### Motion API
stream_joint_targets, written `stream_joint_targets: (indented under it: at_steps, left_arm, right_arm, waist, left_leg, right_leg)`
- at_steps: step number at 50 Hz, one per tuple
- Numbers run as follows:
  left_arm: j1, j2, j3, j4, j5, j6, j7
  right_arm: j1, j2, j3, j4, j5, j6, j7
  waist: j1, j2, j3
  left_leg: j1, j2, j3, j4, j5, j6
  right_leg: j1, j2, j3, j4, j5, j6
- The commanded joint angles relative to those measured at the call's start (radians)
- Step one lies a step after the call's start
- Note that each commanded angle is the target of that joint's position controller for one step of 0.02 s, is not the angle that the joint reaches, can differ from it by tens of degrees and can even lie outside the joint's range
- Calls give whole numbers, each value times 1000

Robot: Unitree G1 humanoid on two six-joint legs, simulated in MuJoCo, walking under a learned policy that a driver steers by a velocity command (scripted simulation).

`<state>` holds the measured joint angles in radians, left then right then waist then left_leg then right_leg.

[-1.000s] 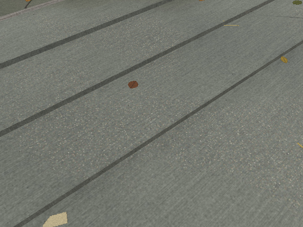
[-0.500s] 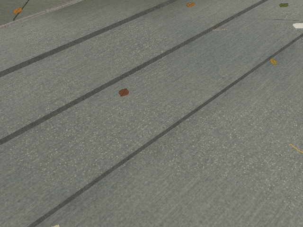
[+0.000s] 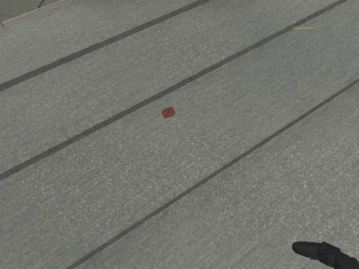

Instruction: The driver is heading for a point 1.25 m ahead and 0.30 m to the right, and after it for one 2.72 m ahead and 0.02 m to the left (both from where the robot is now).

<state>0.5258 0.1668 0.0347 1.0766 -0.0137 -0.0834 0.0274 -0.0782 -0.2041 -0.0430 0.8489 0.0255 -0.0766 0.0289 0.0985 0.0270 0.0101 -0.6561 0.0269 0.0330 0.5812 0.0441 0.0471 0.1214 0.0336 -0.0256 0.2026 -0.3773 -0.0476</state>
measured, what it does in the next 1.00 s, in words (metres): walks ahead, turning right: left foot, then right foot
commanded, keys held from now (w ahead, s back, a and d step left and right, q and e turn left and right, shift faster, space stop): w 0.28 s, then w+e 0.72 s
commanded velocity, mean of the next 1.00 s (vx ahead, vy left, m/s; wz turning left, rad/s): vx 0.49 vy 0.00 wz -0.30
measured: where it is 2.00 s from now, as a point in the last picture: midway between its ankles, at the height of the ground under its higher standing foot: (285, 144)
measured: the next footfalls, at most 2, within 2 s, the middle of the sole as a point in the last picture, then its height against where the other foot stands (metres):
left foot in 0.08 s outside the picture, level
right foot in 0.60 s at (251, 254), level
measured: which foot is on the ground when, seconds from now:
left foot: up 0.00-0.06, down 0.08-0.60, up 0.62-1.00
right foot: down 0.00-0.10, up 0.12-0.58, down 0.60-1.00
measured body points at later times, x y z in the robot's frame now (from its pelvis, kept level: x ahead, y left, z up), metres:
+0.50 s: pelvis +0.29 +0.00 +0.01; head +0.32 +0.00 +0.46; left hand +0.49 +0.23 -0.10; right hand +0.26 -0.26 -0.14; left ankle +0.20 +0.11 -0.73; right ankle +0.48 -0.16 -0.69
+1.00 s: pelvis +0.58 -0.08 +0.02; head +0.60 -0.11 +0.46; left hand +0.71 +0.18 -0.10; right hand +0.71 -0.38 -0.08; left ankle +0.82 +0.03 -0.68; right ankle +0.49 -0.14 -0.73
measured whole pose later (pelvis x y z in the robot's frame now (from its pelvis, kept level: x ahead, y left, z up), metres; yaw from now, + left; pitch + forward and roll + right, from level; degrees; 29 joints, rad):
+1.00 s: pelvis +0.58 -0.08 +0.02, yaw -20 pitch +3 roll +1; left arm 0.35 0.27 0.07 0.80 -0.02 -0.06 0.01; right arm 0.00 -0.28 -0.04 0.78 0.00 -0.10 0.00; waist 0.07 0.03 0.02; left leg -0.64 0.05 -0.09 0.58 0.00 -0.04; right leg -0.11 0.10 0.15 0.32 -0.24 -0.09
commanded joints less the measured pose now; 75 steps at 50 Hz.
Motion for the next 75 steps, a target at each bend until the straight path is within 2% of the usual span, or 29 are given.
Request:
stream_joint_targets:
  at_steps: [1,3,4,5,6,7,9,12,15,26,30,31,32,33,34,36,40,48,54,56,57,60,62,67,70,72,73,74,75]
  left_arm:
    - [32,176,39,-15,1,6,4]
    - [-8,193,43,-30,6,15,0]
    - [-64,193,37,-57,14,9,-8]
    - [53,57,-3,-73,16,-10,-31]
    - [49,92,6,-42,-11,-45,-44]
    - [-68,167,31,-90,-39,-58,-43]
    - [-197,177,43,-129,-23,-52,-18]
    - [-139,98,43,-132,-5,-12,-7]
    - [-243,122,47,-184,1,-1,-3]
    - [-583,127,17,-333,-11,-4,-69]
    - [-312,230,70,-297,-10,0,-86]
    - [-131,334,106,-265,-8,5,-73]
    - [-106,403,116,-263,-12,4,-76]
    - [-81,308,89,-275,-6,1,-72]
    - [-139,270,79,-285,1,-4,-65]
    - [-279,233,65,-331,8,-9,-62]
    - [-302,230,61,-352,4,-12,-48]
    - [-163,265,70,-325,-13,16,-15]
    - [-94,229,62,-324,-25,36,-8]
    - [-143,226,44,-365,-35,39,-9]
    - [-205,210,34,-418,-20,34,-13]
    - [-281,222,38,-424,-6,34,-25]
    - [-230,184,35,-396,-15,44,-32]
    - [-149,158,13,-327,-8,50,-69]
    - [22,195,36,-226,-15,62,-66]
    - [-13,254,16,-277,12,37,-70]
    - [-33,379,57,-289,15,29,-77]
    - [-91,354,58,-280,-1,17,-80]
    - [-150,286,35,-277,11,8,-74]
  right_arm:
    - [-105,-74,-12,-98,1,-26,15]
    - [140,-149,-50,-37,1,-31,9]
    - [360,-204,-72,19,-3,-28,-2]
    - [514,-302,-90,49,-26,-22,-6]
    - [540,-220,-66,76,-24,-13,-7]
    - [407,-172,-51,62,-13,-13,-7]
    - [218,-102,-27,24,-18,-29,2]
    - [216,-79,-15,57,-26,-43,7]
    - [276,-137,-24,87,-29,-45,-15]
    - [440,-203,-35,149,-10,-20,-38]
    - [389,-227,-40,107,-19,18,-51]
    - [404,-204,-25,69,-39,17,-59]
    - [502,-58,23,41,-53,-18,-35]
    - [415,-167,-1,37,-19,-60,-21]
    - [323,-208,-12,4,10,-82,-16]
    - [271,-203,-18,-6,-14,-88,-30]
    - [279,-168,-25,-36,-39,-38,-39]
    - [-14,-129,-6,-150,-26,-34,-31]
    - [39,-229,-41,-163,-36,-74,-15]
    - [294,-255,-79,-128,-38,-65,-22]
    - [433,-276,-86,-97,-35,-49,-31]
    - [309,-193,-65,-99,-50,-33,-46]
    - [223,-126,-47,-95,-47,-30,-32]
    - [101,-200,-69,-111,-20,-5,-24]
    - [131,-111,-43,-90,-36,6,-28]
    - [237,-1,-9,-88,-41,5,-17]
    - [298,-57,-13,-136,15,-5,-8]
    - [186,-121,-18,-171,45,-5,-15]
    - [148,-152,-23,-166,31,0,-22]
  waist:
    - [-64,-132,80]
    - [-193,-175,-77]
    - [-291,-157,-212]
    - [-238,109,-423]
    - [-252,143,-486]
    - [-223,128,-263]
    - [-138,-34,-72]
    - [-62,27,-35]
    - [-67,28,19]
    - [-163,11,75]
    - [-8,32,-105]
    - [45,-92,-224]
    - [-41,-341,-354]
    - [15,-232,-385]
    - [15,-188,-251]
    - [-60,-15,-129]
    - [-125,-50,-69]
    - [-26,-113,12]
    - [-49,-107,-79]
    - [-203,43,-315]
    - [-258,207,-424]
    - [-188,52,-147]
    - [-116,122,-79]
    - [-21,138,-84]
    - [56,-37,-64]
    - [-35,-304,-15]
    - [-62,-359,-55]
    - [-39,-223,48]
    - [-36,-170,103]
  left_leg:
    - [55,-42,33,-61,-85,46]
    - [406,-101,65,-81,-98,103]
    - [766,9,-62,-41,-68,162]
    - [1197,324,-576,-81,-238,346]
    - [1201,369,-820,-249,-339,363]
    - [1027,324,-644,-287,-353,302]
    - [639,246,-399,-361,-174,233]
    - [418,179,-246,-437,-93,214]
    - [399,176,-179,-477,-56,220]
    - [724,239,-1,-400,21,116]
    - [699,192,108,41,545,44]
    - [443,140,139,381,298,-2]
    - [3,-81,44,714,-546,-59]
    - [-115,-53,-132,812,-591,-29]
    - [-187,-8,-131,807,-501,-4]
    - [-79,68,-124,656,-375,-5]
    - [28,83,-106,469,-317,-60]
    - [79,-9,-80,-20,-9,-97]
    - [378,-47,-85,-128,-114,-5]
    - [896,138,-342,-129,-297,133]
    - [1051,299,-552,-223,-422,187]
    - [715,281,-425,-289,-286,189]
    - [545,209,-294,-319,-282,184]
    - [247,151,-87,-246,-287,177]
    - [69,77,1,138,-520,120]
    - [-221,37,-19,831,-721,40]
    - [-360,28,-50,866,-630,26]
    - [-473,91,-67,928,-520,7]
    - [-480,108,-94,909,-400,-5]
  right_leg:
    - [-12,-278,82,80,870,-90]
    - [-49,-249,58,354,1186,-64]
    - [-276,-214,51,611,1017,-40]
    - [-702,-28,40,1063,281,25]
    - [-814,23,211,1208,-168,1]
    - [-916,-49,173,1226,-120,-11]
    - [-819,-139,114,1106,50,-8]
    - [-668,-186,108,986,101,3]
    - [-763,-204,90,844,217,36]
    - [-835,-125,39,390,374,-24]
    - [-420,8,-72,347,264,-104]
    - [-95,-140,178,348,326,-176]
    - [259,-361,734,203,112,-361]
    - [304,-365,820,106,62,-332]
    - [208,-334,676,105,153,-285]
    - [-84,-271,482,80,382,-251]
    - [-286,-205,353,15,535,-250]
    - [-333,-148,325,11,316,-164]
    - [-261,-144,410,185,491,-100]
    - [-591,-42,281,574,512,23]
    - [-719,-2,243,784,79,30]
    - [-754,-112,167,890,-82,23]
    - [-674,-136,129,801,-99,35]
    - [-248,-90,15,389,210,78]
    - [-19,-49,-31,292,157,78]
    - [-74,-301,373,316,309,-1]
    - [-115,-488,784,53,-78,-180]
    - [-156,-491,815,-16,-331,-226]
    - [-203,-429,661,11,-265,-196]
